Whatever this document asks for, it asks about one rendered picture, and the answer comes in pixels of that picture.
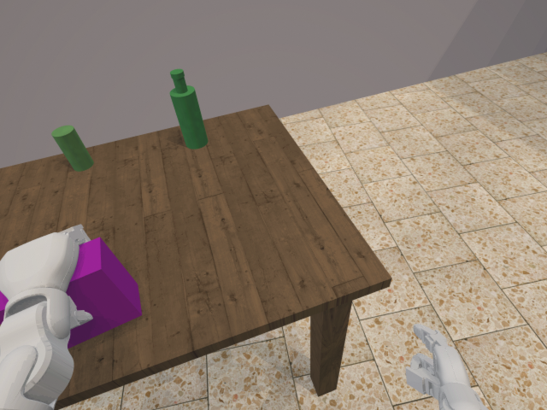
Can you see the robot right forearm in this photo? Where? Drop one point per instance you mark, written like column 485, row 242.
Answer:
column 455, row 396

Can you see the table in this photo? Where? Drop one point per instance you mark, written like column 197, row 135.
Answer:
column 226, row 242

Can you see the sponge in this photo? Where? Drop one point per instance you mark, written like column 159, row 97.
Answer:
column 102, row 287

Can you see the robot left hand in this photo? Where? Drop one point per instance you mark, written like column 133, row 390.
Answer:
column 45, row 262

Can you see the robot left forearm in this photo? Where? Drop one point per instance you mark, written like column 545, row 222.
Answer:
column 35, row 364

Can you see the robot right hand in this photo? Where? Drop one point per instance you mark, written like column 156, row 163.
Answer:
column 428, row 375

